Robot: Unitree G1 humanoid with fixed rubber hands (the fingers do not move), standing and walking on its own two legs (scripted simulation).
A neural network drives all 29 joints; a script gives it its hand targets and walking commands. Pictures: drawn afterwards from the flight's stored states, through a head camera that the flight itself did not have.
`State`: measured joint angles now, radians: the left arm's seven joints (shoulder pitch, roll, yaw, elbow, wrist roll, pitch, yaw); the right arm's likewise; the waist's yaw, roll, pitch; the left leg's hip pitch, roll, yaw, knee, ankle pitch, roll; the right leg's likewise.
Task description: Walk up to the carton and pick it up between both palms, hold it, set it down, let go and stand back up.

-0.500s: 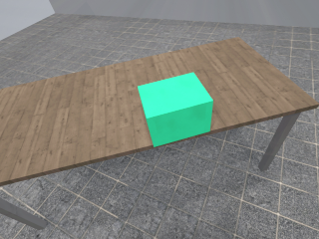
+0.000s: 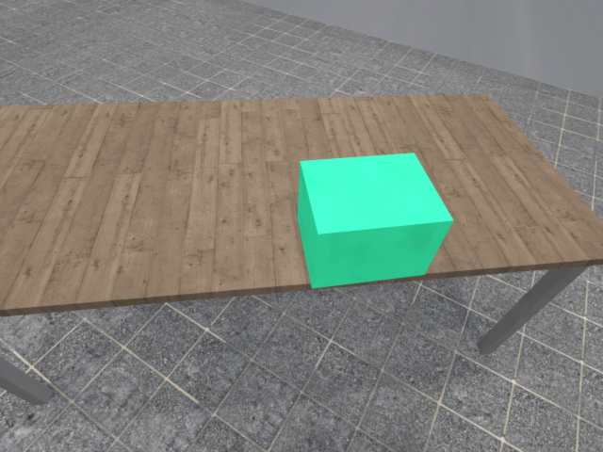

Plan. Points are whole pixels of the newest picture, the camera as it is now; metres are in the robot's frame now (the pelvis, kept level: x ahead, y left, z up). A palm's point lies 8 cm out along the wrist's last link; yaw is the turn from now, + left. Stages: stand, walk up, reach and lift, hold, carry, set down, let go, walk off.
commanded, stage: walk up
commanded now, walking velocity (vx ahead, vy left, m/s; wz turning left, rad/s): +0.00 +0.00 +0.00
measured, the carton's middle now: (363, 219) +0.55 -0.09 -0.07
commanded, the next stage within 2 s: none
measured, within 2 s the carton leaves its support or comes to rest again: neither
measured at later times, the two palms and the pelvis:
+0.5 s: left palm out of the picture +0.05 +0.17 -0.15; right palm out of the picture -0.08 -0.33 -0.14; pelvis -0.01 -0.09 -0.01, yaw +5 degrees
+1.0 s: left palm out of the picture -0.08 -0.02 -0.16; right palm (560, 424) +0.20 -0.37 -0.13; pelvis +0.05 -0.18 -0.01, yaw +10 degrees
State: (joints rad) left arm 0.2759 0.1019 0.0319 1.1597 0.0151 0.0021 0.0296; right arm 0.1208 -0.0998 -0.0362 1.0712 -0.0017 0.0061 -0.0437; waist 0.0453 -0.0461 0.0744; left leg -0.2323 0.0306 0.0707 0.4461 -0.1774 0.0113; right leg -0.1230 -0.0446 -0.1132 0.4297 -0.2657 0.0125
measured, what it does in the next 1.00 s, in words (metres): steps to the right: right foot, then left foot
